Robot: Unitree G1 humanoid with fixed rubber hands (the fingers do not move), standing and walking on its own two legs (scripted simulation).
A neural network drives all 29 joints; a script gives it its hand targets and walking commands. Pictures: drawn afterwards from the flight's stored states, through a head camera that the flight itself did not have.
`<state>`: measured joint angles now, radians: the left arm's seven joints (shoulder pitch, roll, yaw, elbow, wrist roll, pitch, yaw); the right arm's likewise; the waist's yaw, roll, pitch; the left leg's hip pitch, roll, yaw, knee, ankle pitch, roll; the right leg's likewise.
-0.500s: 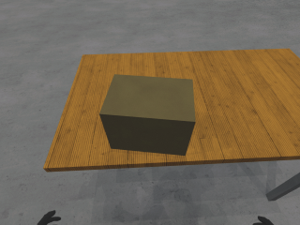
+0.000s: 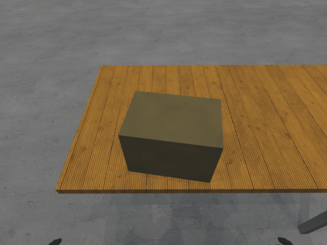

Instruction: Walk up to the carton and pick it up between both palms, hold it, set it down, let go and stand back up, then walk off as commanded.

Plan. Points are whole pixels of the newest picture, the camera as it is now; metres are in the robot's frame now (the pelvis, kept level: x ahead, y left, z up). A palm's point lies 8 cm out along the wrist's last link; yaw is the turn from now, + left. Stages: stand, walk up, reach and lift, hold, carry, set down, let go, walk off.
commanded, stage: walk up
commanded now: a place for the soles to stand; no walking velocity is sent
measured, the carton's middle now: (172, 136) +0.42 -0.01 +0.01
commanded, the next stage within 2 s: reach and lift in 0.56 s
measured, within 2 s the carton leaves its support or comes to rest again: neither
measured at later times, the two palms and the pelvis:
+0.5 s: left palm out of the picture +0.11 +0.31 -0.11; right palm out of the picture +0.11 -0.30 -0.11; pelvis +0.01 +0.00 +0.00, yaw +1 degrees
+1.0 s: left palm (60, 240) +0.17 +0.27 -0.07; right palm out of the picture +0.13 -0.30 -0.07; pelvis -0.01 -0.01 -0.01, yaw -3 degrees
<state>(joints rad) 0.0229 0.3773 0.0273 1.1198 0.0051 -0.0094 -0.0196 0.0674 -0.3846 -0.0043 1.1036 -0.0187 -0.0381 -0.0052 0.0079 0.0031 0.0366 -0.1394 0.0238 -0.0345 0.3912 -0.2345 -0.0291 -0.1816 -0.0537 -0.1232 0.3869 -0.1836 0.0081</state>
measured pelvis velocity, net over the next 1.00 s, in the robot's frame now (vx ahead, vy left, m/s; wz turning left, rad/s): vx -0.01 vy -0.01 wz -0.05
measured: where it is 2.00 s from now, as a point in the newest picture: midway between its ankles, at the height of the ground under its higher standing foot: outside the picture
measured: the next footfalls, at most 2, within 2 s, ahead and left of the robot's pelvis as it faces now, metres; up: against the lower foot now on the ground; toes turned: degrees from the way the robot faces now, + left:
none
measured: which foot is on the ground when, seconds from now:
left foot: down 0.00-1.00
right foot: down 0.00-1.00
